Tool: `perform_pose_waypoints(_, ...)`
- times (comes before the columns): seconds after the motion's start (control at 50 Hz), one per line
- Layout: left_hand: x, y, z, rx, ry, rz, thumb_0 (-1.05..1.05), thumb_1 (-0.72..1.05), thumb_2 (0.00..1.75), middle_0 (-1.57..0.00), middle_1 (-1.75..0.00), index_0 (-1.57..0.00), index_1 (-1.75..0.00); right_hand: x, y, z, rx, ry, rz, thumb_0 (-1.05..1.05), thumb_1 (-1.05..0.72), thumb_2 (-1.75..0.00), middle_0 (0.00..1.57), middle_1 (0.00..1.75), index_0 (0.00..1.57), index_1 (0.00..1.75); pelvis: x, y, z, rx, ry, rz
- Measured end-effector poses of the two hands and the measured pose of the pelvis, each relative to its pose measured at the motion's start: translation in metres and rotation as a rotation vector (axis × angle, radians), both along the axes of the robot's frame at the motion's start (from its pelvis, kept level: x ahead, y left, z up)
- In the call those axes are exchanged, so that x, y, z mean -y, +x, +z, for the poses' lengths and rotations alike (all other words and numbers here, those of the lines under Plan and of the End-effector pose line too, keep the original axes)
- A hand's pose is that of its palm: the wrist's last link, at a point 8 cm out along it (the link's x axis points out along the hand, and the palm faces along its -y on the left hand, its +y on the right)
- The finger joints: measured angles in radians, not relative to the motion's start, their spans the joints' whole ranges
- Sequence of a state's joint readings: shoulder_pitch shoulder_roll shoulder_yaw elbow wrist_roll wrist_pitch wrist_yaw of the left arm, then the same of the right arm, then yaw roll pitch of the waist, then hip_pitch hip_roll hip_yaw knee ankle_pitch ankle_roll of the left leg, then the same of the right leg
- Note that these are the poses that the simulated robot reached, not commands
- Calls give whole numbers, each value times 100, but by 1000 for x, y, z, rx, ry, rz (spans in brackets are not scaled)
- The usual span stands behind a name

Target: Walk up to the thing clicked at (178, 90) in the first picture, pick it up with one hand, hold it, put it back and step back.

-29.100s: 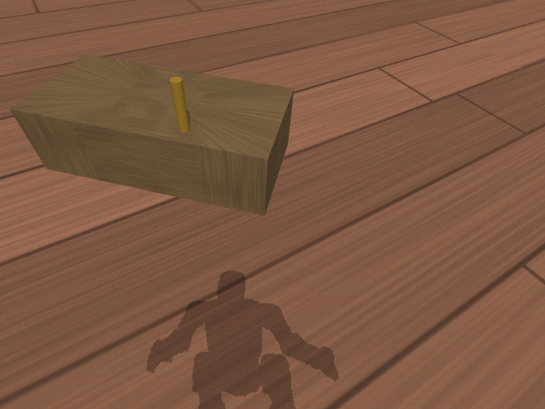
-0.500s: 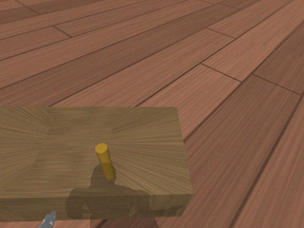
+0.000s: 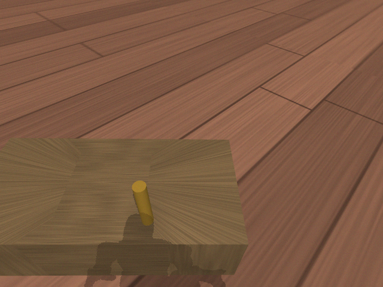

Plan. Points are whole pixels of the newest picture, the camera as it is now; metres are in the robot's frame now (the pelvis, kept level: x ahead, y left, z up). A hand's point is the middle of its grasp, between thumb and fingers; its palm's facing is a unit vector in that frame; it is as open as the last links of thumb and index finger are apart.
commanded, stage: home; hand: left
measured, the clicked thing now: (143, 204) +0.48 +0.17 -0.30
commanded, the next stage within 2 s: stand in 0.92 s
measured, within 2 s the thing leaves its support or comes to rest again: neither
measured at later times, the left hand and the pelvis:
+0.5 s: hand out of the picture +0.06 +0.25 -0.15, palm faces -0.03 -0.93 -0.37, open 17.7 cm; pelvis +0.01 +0.00 +0.00, yaw +0 degrees
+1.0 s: hand out of the picture +0.11 +0.24 -0.15, palm faces -0.02 -0.93 -0.36, open 17.7 cm; pelvis +0.03 -0.01 +0.01, yaw +0 degrees
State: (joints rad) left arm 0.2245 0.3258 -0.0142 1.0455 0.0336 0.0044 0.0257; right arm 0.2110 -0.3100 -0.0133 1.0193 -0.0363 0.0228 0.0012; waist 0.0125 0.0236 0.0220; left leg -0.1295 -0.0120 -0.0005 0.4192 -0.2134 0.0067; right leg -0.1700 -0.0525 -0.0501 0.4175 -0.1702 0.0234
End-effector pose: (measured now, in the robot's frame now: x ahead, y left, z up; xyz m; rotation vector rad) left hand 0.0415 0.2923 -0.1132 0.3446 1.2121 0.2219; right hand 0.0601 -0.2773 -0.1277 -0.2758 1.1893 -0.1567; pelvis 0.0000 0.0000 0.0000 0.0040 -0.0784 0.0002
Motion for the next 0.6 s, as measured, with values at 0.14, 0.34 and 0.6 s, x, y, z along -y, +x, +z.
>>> perform_pose_waypoints(0.14, 0, -17, -6, -59, -14, 11, 0, -59, 2, -5, -4, -5, -4, 7, -18, 1, -56, -19, -11, 1, -90, -90, 21, 30, 21, 30, 0, -3, 1, -10, -2, -2)
perform_pose_waypoints(0.34, -1, -12, -5, -86, -17, 16, 0, -59, 2, -5, -4, -5, -4, 12, -20, 0, -85, -30, -21, 1, -90, -90, 20, 30, 21, 30, -1, 4, 1, -19, 3, -5)
perform_pose_waypoints(0.6, 4, 28, 3, -24, -12, 3, 0, -59, 1, -5, -4, -5, -4, 12, 17, 1, -29, -14, -6, 1, -90, -90, 21, 30, 21, 30, 4, 16, 4, -17, 2, -4)
